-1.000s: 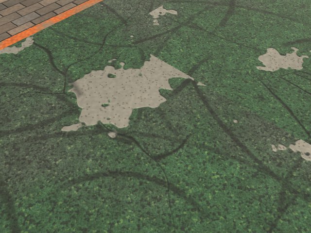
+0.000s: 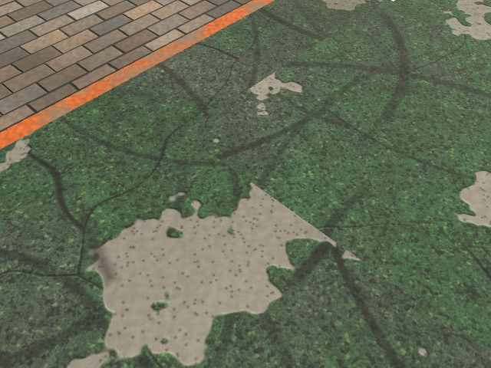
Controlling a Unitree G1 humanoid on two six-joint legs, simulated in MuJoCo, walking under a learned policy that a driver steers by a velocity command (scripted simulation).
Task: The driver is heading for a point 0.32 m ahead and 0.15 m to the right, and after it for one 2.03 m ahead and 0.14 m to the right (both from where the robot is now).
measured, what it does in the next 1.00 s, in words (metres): walks ahead, turning right: right foot, then left foot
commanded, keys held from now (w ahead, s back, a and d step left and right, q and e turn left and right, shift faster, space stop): w+e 0.22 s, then e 0.32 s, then no key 0.46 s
